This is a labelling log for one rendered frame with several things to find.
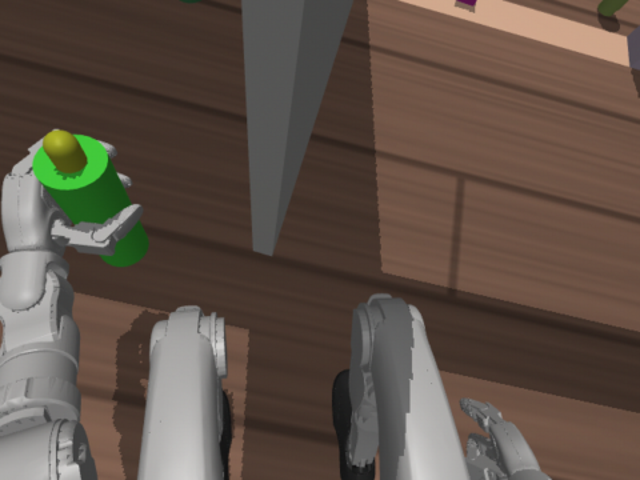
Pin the left robot hand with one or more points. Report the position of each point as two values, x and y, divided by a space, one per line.
32 219

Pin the left robot arm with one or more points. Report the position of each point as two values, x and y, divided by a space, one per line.
40 406

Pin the right robot foot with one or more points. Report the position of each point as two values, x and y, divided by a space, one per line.
342 412

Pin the right robot hand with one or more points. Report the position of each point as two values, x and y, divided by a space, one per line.
505 453

